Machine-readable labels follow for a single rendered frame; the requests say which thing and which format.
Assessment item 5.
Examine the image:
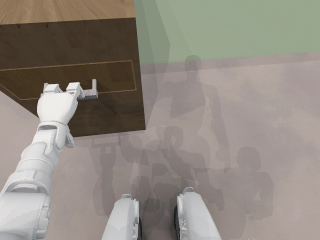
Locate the drawer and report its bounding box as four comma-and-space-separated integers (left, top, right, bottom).
0, 60, 135, 99

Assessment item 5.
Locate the robot right thigh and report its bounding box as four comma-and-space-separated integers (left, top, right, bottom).
177, 192, 222, 240

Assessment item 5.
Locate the left robot upper arm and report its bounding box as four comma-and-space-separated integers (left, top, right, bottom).
0, 192, 52, 240

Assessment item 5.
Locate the left robot forearm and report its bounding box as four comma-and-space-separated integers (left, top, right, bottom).
0, 121, 68, 198

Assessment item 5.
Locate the cabinet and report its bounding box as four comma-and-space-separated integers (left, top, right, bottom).
0, 0, 146, 138

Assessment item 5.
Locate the robot left hand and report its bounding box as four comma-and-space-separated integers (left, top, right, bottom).
37, 82, 85, 148

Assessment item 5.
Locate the robot right shin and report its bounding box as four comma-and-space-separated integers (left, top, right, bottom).
178, 187, 201, 240

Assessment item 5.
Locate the handle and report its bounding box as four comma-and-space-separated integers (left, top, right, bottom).
40, 79, 98, 100

